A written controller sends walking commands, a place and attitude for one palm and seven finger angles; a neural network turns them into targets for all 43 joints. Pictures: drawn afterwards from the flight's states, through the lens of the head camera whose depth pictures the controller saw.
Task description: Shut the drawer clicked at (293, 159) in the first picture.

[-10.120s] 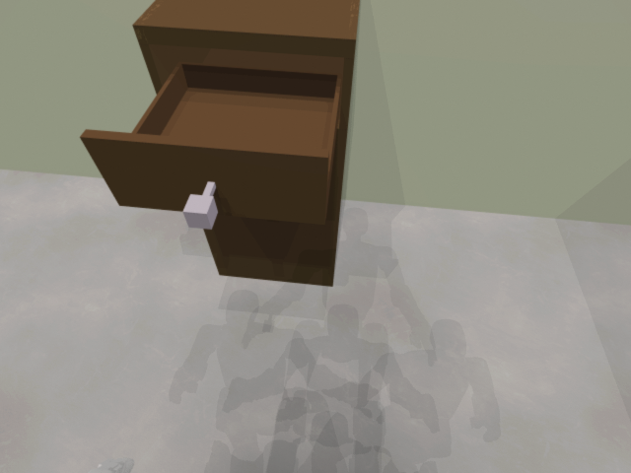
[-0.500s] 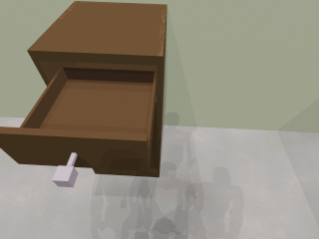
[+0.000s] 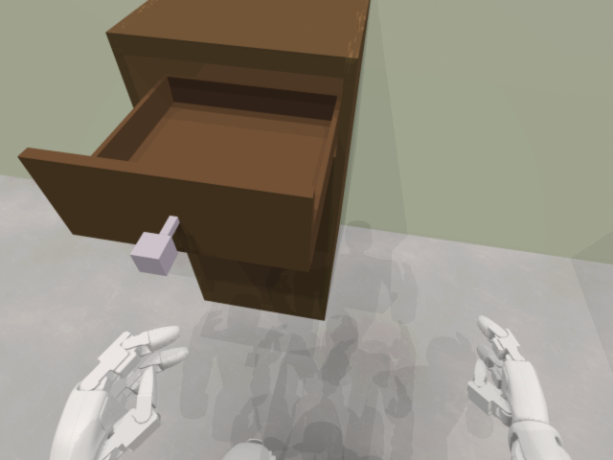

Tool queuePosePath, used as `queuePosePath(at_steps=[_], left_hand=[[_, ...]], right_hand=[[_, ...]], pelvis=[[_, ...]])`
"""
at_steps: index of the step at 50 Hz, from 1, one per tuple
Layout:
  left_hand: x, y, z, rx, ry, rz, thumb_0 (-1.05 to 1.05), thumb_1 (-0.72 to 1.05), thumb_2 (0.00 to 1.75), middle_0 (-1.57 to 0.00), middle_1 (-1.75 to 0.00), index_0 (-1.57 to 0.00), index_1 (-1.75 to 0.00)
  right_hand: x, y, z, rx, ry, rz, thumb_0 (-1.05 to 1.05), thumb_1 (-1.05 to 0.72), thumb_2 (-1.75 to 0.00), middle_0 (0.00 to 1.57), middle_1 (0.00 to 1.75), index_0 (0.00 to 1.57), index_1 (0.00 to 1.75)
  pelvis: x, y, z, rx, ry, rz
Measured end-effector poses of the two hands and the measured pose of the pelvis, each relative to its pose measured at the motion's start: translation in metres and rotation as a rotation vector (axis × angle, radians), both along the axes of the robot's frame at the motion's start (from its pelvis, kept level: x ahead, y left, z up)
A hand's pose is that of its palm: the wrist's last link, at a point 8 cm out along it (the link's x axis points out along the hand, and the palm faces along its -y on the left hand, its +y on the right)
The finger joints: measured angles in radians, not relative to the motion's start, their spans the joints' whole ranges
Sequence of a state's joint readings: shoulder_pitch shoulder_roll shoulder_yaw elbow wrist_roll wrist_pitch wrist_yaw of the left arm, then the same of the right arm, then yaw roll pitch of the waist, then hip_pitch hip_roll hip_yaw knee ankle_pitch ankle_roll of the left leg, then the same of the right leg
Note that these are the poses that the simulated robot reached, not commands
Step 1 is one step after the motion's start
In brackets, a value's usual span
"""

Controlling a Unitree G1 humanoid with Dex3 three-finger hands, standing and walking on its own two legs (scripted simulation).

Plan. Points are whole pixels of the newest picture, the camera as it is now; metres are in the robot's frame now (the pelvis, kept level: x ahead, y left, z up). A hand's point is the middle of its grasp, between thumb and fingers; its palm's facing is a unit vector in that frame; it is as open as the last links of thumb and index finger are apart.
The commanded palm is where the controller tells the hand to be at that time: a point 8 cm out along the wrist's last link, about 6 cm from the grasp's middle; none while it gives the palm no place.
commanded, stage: raise the hand and make a fist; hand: left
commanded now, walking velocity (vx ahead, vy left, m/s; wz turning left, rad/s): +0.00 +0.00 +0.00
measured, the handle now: (161, 242) +0.35 +0.24 +0.08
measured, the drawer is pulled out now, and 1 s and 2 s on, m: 0.29 0.29 0.29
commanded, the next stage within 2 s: bring the fist close to the handle in 1.42 s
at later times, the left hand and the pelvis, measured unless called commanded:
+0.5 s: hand (121, 369) +0.18 +0.21 +0.10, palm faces -0.03 -1.00 -0.08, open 3.4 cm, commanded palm +0.14 +0.26 +0.12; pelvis +0.01 +0.03 +0.02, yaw -1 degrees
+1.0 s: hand (84, 337) +0.18 +0.22 +0.17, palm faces +0.00 -0.99 -0.12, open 3.3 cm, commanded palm +0.13 +0.27 +0.19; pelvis +0.02 +0.04 +0.04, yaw +0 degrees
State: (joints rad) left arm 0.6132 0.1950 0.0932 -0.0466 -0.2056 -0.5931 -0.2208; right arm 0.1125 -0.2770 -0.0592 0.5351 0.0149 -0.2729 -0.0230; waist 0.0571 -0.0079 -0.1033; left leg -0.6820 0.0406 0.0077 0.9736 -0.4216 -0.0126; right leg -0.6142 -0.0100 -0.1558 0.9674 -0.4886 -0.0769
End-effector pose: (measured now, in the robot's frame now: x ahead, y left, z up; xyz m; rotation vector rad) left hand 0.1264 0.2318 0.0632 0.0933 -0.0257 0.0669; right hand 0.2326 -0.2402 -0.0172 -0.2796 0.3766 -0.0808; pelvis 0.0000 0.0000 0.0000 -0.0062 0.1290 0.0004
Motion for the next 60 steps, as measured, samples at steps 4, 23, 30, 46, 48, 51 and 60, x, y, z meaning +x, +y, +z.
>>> queuePosePath(at_steps=[4,23,30,46,48,51,60], left_hand=[[0.015,0.008,0.012,-0.001,-0.099,-0.043,0.02,0.90,0.90,-0.59,-0.72,-0.58,-0.72],[0.040,0.038,0.041,0.003,0.095,-0.066,0.02,0.91,0.90,-0.97,-1.13,-0.96,-1.13],[0.035,0.034,0.053,-0.035,0.055,-0.103,0.02,0.90,0.90,-1.11,-1.28,-1.11,-1.29],[0.035,0.039,0.101,0.015,0.012,-0.083,0.02,0.90,0.90,-1.37,-1.56,-1.37,-1.56],[0.035,0.041,0.107,0.020,0.003,-0.075,0.02,0.90,0.90,-1.38,-1.57,-1.38,-1.58],[0.035,0.044,0.115,0.029,-0.010,-0.065,0.02,0.90,0.90,-1.39,-1.58,-1.39,-1.59],[0.036,0.043,0.114,0.011,0.036,-0.070,0.02,0.90,0.90,-1.40,-1.60,-1.40,-1.60]], right_hand=[[-0.010,0.022,-0.021,0.057,0.024,0.034,0.01,-0.90,-0.89,0.20,0.30,0.20,0.30],[-0.102,0.009,-0.034,0.063,0.245,-0.182,0.02,-0.90,-0.89,0.21,0.30,0.20,0.30],[-0.058,0.025,-0.005,0.041,0.086,-0.110,0.02,-0.90,-0.89,0.20,0.30,0.20,0.30],[-0.003,0.093,0.026,0.154,-0.047,0.072,0.02,-0.90,-0.89,0.21,0.30,0.20,0.30],[-0.006,0.093,0.025,0.154,-0.035,0.076,0.02,-0.90,-0.89,0.21,0.30,0.20,0.30],[-0.011,0.088,0.022,0.149,-0.016,0.072,0.02,-0.90,-0.89,0.21,0.30,0.20,0.30],[-0.029,0.055,0.019,0.124,0.004,0.006,0.02,-0.90,-0.89,0.21,0.30,0.20,0.30]], pelvis=[[-0.014,-0.002,-0.009,-0.015,0.001,0.013],[0.006,0.022,0.021,-0.012,-0.041,-0.025],[0.012,0.034,0.025,-0.022,-0.055,-0.016],[0.020,0.041,0.038,-0.023,-0.128,-0.005],[0.021,0.040,0.039,-0.023,-0.135,-0.004],[0.021,0.037,0.042,-0.021,-0.144,-0.003],[0.018,0.026,0.046,-0.014,-0.160,-0.008]])
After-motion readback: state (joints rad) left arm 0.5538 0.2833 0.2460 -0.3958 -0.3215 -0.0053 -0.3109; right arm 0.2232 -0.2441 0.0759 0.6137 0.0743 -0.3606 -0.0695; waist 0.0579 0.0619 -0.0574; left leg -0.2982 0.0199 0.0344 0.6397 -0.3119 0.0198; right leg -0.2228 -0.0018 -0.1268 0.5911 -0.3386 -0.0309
